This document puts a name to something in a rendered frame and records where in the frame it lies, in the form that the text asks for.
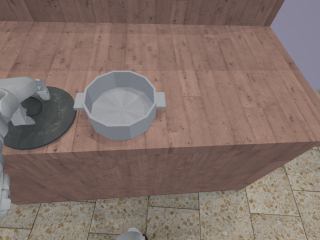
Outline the robot left forearm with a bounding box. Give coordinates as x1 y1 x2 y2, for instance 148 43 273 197
0 88 20 172

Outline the table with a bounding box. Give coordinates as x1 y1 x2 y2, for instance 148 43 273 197
0 0 320 205

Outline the lid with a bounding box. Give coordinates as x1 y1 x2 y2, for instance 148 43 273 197
4 86 77 150

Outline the robot left hand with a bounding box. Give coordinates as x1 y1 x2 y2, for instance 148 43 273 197
0 76 51 126

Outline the pot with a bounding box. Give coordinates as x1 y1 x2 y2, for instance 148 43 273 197
73 70 166 140

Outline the robot left upper arm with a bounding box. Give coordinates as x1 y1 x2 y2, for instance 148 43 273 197
0 172 11 219

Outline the knob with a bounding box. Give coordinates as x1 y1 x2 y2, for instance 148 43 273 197
20 96 43 117

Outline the left robot shin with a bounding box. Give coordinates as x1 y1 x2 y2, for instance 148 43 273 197
128 228 141 234

